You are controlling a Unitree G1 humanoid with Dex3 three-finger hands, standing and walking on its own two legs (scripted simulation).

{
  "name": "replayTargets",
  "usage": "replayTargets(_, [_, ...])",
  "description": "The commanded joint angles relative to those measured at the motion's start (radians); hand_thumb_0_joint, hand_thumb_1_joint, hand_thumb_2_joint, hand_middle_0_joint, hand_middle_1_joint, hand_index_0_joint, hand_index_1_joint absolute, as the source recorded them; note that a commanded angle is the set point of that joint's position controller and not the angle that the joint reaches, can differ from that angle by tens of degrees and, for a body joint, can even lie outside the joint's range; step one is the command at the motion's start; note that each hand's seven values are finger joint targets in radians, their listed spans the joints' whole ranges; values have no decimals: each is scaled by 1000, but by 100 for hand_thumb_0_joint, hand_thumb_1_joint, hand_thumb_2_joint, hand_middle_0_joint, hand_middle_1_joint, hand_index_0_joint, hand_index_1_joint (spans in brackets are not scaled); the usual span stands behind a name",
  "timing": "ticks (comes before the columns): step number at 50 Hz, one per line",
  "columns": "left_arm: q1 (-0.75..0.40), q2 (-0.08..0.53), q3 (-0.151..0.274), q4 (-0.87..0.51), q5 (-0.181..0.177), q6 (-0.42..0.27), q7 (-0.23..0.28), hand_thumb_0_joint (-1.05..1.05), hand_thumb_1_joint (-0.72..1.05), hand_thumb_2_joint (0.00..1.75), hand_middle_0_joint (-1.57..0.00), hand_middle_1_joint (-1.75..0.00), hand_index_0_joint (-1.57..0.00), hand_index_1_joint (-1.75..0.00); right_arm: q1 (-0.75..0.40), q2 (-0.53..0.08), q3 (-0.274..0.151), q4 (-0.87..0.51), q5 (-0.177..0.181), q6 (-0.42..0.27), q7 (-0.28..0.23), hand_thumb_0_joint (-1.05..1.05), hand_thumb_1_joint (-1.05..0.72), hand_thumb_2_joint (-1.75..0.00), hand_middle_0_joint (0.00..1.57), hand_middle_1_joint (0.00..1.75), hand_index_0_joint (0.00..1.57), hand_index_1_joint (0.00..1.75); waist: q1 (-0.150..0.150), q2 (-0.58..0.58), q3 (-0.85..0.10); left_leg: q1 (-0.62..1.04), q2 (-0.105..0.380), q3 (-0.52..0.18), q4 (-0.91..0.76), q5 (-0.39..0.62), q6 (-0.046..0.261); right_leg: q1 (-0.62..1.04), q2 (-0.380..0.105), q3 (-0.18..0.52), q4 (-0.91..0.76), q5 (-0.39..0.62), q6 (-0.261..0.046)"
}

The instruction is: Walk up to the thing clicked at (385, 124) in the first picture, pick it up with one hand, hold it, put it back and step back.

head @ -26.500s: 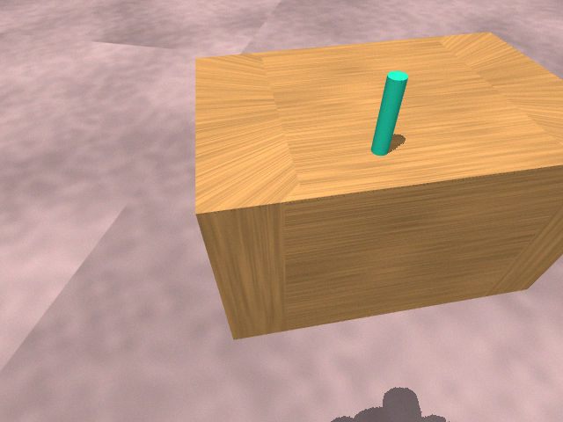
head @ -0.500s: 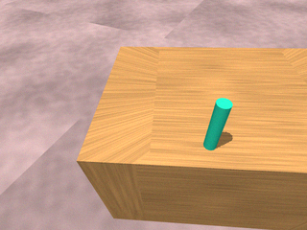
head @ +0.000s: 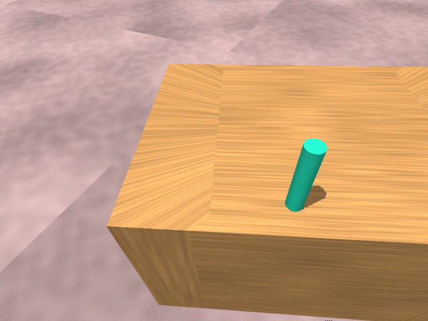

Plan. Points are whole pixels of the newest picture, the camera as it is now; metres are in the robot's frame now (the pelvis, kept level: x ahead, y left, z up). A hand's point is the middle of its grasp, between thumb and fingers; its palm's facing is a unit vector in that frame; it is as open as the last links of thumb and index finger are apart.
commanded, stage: stand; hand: right
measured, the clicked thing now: (303, 178) +0.41 -0.17 +0.02
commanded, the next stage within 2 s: none
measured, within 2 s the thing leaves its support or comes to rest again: neither
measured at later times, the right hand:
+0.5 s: hand out of the picture +0.06 -0.25 -0.16, palm faces -0.04 +0.94 -0.34, open 7.5 cm
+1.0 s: hand out of the picture +0.07 -0.25 -0.16, palm faces -0.05 +0.94 -0.33, open 7.4 cm
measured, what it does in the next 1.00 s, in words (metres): stands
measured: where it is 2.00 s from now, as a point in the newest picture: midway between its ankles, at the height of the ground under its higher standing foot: outside the picture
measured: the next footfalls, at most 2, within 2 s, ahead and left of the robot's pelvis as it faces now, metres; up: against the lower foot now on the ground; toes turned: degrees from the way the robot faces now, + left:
none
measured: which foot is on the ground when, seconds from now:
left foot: down 0.00-1.00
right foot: down 0.00-1.00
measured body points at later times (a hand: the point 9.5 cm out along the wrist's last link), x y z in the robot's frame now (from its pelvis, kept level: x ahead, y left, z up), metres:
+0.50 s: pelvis +0.00 +0.00 +0.00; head +0.01 +0.00 +0.45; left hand +0.07 +0.30 -0.13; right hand +0.07 -0.30 -0.13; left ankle -0.01 +0.15 -0.75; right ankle +0.02 -0.13 -0.75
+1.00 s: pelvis +0.00 +0.00 +0.00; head +0.02 +0.00 +0.45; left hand +0.07 +0.30 -0.13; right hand +0.07 -0.30 -0.14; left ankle -0.01 +0.15 -0.75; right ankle +0.02 -0.13 -0.75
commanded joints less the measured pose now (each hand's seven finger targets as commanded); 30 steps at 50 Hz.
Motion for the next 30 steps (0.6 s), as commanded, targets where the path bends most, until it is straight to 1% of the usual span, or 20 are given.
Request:
replayTargets(1, [-27,218,45,-53,-1,-16,10,0,90,90,-20,-30,-20,-30,-25,-215,-45,-49,0,-20,-18,0,-42,-90,20,30,20,30,-1,12,-70,-56,95,-59,-60,133,48,76,-108,88,-43,121,-27])
replayTargets(3, [-26,216,44,-54,-1,-15,10,0,90,90,-20,-30,-20,-30,-28,-215,-46,-49,0,-20,-18,0,-58,-90,20,30,20,30,0,8,-66,-46,95,-61,-64,120,45,62,-106,86,-46,94,-28])
replayTargets(4, [-25,214,43,-53,0,-15,10,0,90,90,-20,-30,-20,-30,-27,-215,-46,-47,0,-17,-17,0,-66,-90,20,30,20,30,1,8,-50,-64,90,-60,-67,68,48,53,-104,86,-61,56,-26])
replayTargets(5, [-37,221,46,-55,2,-15,11,0,90,90,-20,-30,-20,-30,-27,-214,-49,-51,-1,-15,-17,0,-74,-90,20,30,20,30,-4,-6,-48,-69,89,-60,-67,59,49,54,-104,87,-59,46,-27])
replayTargets(6, [-30,216,45,-52,0,-15,10,0,90,90,-20,-30,-20,-30,-28,-213,-48,-48,0,-14,-15,0,-82,-90,20,30,20,30,0,-11,-36,-69,87,-62,-71,29,49,37,-101,89,-69,2,-27])
replayTargets(7, [-31,219,45,-55,2,-17,10,0,90,90,-20,-30,-20,-30,-33,-216,-52,-53,-1,-14,-14,0,-90,-90,20,30,20,30,-4,-7,-54,-55,89,-59,-63,47,53,43,-105,91,-68,24,-31])
replayTargets(9, [-26,219,47,-56,1,-18,8,0,90,90,-20,-30,-20,-30,-21,-210,-49,-49,-1,-15,-13,0,-90,-90,20,30,20,30,-3,6,-40,-75,86,-58,-70,23,52,42,-104,95,-70,17,-29])
replayTargets(10, [-26,221,47,-57,2,-20,9,0,90,90,-20,-30,-20,-30,-33,-216,-51,-52,-1,-17,-13,0,-90,-90,20,30,20,30,-2,9,-58,-64,91,-63,-65,52,54,54,-107,94,-65,49,-30])
replayTargets(11, [-26,220,47,-59,2,-22,9,0,90,90,-20,-30,-20,-30,-34,-214,-51,-57,0,-18,-13,0,-90,-90,20,30,20,30,-4,5,-80,-51,95,-62,-58,98,55,72,-111,90,-50,106,-31])
replayTargets(12, [-26,223,48,-56,1,-22,11,0,90,90,-20,-30,-20,-30,-30,-212,-51,-53,1,-19,-13,0,-90,-90,20,30,20,30,-4,-4,-73,-48,92,-63,-61,100,51,64,-106,89,-52,98,-27])
replayTargets(13, [-29,224,48,-60,1,-24,11,0,90,90,-20,-30,-20,-30,-32,-210,-50,-57,1,-19,-13,0,-90,-90,20,30,20,30,-6,-8,-88,-32,94,-57,-52,126,52,64,-111,89,-50,128,-29])
replayTargets(17, [-23,219,47,-56,-1,-22,12,0,90,90,-20,-30,-20,-30,-32,-211,-51,-52,1,-15,-14,0,-90,-90,20,30,20,30,-2,2,-73,-43,91,-59,-58,97,51,63,-108,89,-53,99,-29])
replayTargets(19, [-24,223,47,-58,-1,-22,10,0,90,90,-20,-30,-20,-30,-31,-208,-50,-54,1,-15,-14,0,-90,-90,20,30,20,30,-4,-9,-74,-39,90,-55,-58,85,51,54,-110,94,-58,96,-32])
replayTargets(20, [-28,222,47,-59,-1,-23,11,0,90,90,-20,-30,-20,-30,-25,-207,-50,-53,1,-16,-13,0,-90,-90,20,30,20,30,-8,-2,-70,-45,91,-56,-60,99,49,60,-108,92,-54,103,-31])
replayTargets(21, [-23,218,47,-59,-1,-22,11,0,90,90,-20,-30,-20,-30,-29,-210,-49,-52,1,-16,-14,0,-90,-90,20,30,20,30,-2,6,-66,-52,91,-56,-60,94,51,62,-107,91,-56,106,-29])
replayTargets(26, [-18,220,48,-53,0,-20,10,0,90,90,-20,-30,-20,-30,-26,-207,-50,-53,2,-15,-12,0,-90,-90,20,30,20,30,-3,2,-48,-62,87,-59,-73,48,51,45,-102,90,-62,40,-30])
replayTargets(27, [-21,225,50,-56,1,-20,9,0,90,90,-20,-30,-20,-30,-25,-209,-50,-54,1,-15,-13,0,-90,-90,20,30,20,30,-5,0,-58,-55,91,-55,-67,37,55,52,-107,97,-62,48,-32])
replayTargets(28, [-23,223,49,-56,0,-21,9,0,90,90,-20,-30,-20,-30,-28,-209,-51,-52,1,-16,-12,0,-90,-90,20,30,20,30,-3,-1,-62,-52,92,-61,-65,55,53,55,-106,95,-59,50,-32])
replayTargets(29, [-19,222,48,-57,0,-21,9,0,90,90,-20,-30,-20,-30,-33,-207,-51,-54,0,-14,-12,0,-90,-90,20,30,20,30,-2,-2,-58,-49,88,-57,-63,50,53,40,-105,95,-65,44,-31])
replayTargets(30, [-25,223,50,-57,2,-21,10,0,90,90,-20,-30,-20,-30,-21,-209,-51,-53,1,-14,-13,0,-90,-90,20,30,20,30,-8,2,-56,-62,89,-56,-67,41,54,52,-108,100,-65,54,-31])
